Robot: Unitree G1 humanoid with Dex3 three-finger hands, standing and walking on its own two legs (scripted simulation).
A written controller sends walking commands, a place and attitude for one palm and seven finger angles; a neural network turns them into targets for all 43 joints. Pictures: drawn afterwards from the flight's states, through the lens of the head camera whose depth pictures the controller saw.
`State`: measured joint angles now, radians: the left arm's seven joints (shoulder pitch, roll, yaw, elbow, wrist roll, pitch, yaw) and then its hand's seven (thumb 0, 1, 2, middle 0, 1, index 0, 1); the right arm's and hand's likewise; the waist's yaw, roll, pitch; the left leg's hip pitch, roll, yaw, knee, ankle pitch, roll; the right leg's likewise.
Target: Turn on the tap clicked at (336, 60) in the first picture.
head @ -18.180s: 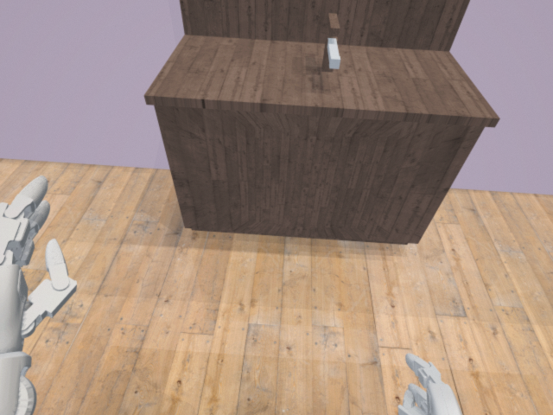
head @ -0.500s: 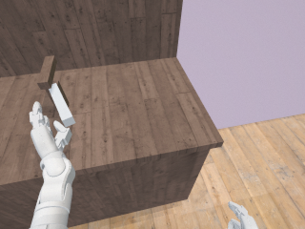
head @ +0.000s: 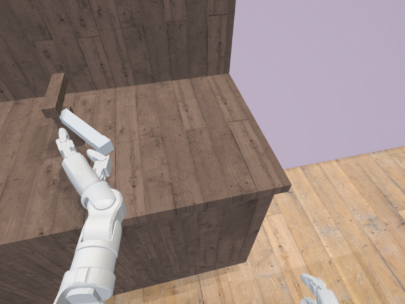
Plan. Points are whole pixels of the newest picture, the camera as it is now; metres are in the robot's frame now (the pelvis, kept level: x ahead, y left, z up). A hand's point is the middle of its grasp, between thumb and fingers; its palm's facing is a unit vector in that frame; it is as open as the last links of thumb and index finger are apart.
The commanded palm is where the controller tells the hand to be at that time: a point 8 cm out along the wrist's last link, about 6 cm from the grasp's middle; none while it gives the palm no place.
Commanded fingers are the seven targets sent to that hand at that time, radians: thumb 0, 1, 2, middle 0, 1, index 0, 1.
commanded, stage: push the lever round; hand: left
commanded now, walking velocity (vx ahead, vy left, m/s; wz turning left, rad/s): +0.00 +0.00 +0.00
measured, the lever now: (103, 145) +0.41 +0.23 +0.09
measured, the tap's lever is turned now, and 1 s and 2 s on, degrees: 38 61 86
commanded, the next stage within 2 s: lift the hand up off the lever in 1.32 s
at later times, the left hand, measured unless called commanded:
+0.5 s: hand (119, 148) +0.41 +0.20 +0.09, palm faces +0.77 -0.64 -0.07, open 7.7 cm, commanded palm +0.36 +0.22 +0.09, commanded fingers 0.00 0.90 0.90 -0.15 -0.15 -0.15 -0.15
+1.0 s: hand (128, 139) +0.44 +0.19 +0.08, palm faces +0.80 -0.59 -0.09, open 8.0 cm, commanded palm +0.40 +0.20 +0.09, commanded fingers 0.00 0.90 0.90 -0.15 -0.15 -0.15 -0.15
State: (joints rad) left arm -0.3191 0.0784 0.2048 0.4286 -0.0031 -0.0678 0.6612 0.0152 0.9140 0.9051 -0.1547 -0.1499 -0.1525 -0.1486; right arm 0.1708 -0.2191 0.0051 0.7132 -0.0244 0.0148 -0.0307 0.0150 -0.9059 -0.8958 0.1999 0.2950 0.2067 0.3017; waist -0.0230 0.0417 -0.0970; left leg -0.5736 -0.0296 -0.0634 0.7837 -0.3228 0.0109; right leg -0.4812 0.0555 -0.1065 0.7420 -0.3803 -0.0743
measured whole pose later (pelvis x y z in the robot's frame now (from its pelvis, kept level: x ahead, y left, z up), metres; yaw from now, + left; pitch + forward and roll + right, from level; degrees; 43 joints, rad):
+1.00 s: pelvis +0.01 -0.01 -0.01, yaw +0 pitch +11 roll -1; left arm -0.63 0.04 0.32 0.74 0.10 -0.08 0.89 0.02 0.91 0.90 -0.16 -0.15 -0.11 -0.13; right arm 0.22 -0.21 -0.04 0.77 -0.08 0.03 0.04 0.01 -0.91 -0.90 0.20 0.29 0.21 0.30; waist -0.07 0.04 -0.14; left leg -0.68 -0.02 -0.07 0.83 -0.35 -0.01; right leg -0.59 0.06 -0.12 0.79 -0.41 -0.09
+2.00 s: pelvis +0.01 -0.02 +0.00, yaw +0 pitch +11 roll -1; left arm -0.73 0.12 0.40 0.86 0.08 -0.06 0.84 0.02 0.90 0.90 -0.15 -0.15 -0.15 -0.15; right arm 0.27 -0.23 -0.03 0.76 -0.07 0.02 0.04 0.01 -0.91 -0.90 0.20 0.29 0.20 0.30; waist -0.09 0.03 -0.14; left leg -0.63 -0.01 -0.07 0.76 -0.32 -0.01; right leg -0.54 0.07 -0.11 0.71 -0.38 -0.10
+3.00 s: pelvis +0.01 -0.02 +0.01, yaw +0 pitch +7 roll -1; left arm -0.71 0.07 0.33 0.68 0.06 0.13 0.85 0.02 0.90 0.90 -0.15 -0.15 -0.15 -0.15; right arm 0.21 -0.22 -0.02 0.78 -0.06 0.03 0.02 0.01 -0.91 -0.90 0.20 0.29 0.21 0.30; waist -0.06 0.04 -0.12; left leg -0.51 -0.02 -0.07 0.67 -0.28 -0.01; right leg -0.42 0.07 -0.11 0.63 -0.34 -0.09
